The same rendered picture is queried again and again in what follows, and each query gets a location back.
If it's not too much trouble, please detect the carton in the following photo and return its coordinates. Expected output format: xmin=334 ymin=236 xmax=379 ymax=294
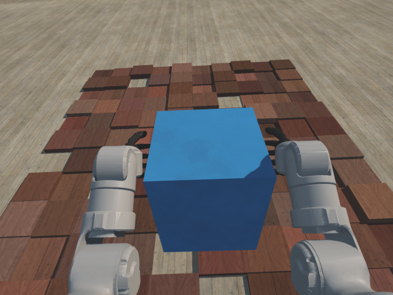
xmin=143 ymin=108 xmax=277 ymax=252

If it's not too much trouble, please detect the robot left upper arm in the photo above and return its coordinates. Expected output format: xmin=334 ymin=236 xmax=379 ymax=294
xmin=67 ymin=243 xmax=141 ymax=295

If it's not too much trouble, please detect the robot right upper arm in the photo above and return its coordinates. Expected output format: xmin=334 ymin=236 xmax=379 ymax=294
xmin=290 ymin=239 xmax=393 ymax=295

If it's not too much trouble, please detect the robot right forearm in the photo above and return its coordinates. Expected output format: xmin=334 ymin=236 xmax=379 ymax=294
xmin=275 ymin=140 xmax=370 ymax=279

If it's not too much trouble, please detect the robot left forearm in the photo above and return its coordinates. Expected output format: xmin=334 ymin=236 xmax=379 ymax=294
xmin=68 ymin=146 xmax=142 ymax=292

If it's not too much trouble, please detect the right robot hand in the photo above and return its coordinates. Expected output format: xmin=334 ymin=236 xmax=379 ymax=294
xmin=265 ymin=127 xmax=290 ymax=176

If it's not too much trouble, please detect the left robot hand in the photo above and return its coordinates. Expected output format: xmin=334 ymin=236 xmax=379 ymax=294
xmin=125 ymin=131 xmax=150 ymax=178

